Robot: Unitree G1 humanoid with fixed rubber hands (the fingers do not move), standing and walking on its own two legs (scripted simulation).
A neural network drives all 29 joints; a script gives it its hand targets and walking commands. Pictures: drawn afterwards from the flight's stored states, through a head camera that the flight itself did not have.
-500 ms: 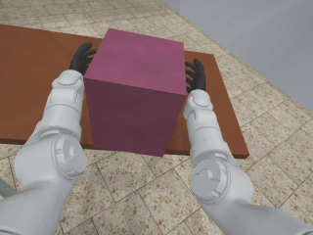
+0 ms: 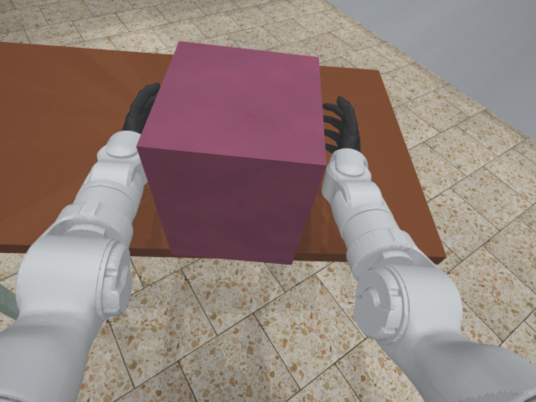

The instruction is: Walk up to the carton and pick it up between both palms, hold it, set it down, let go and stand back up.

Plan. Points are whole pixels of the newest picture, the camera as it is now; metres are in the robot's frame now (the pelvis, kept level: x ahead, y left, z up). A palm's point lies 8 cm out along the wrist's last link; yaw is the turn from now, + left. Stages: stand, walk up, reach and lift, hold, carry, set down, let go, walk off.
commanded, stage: set down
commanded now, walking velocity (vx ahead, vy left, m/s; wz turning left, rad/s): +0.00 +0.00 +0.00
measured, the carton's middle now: (240, 162) +0.44 +0.03 +0.09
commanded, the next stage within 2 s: none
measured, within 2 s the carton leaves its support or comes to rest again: neither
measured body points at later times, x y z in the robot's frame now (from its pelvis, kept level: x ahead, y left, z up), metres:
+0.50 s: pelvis +0.00 +0.00 +0.00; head +0.04 +0.03 +0.45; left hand +0.46 +0.20 +0.11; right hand +0.42 -0.13 +0.10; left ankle +0.03 +0.09 -0.74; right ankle -0.04 -0.11 -0.74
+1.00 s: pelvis -0.04 +0.01 +0.00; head -0.02 +0.05 +0.45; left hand +0.39 +0.23 +0.11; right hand +0.35 -0.13 +0.10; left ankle +0.03 +0.09 -0.74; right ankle -0.04 -0.11 -0.74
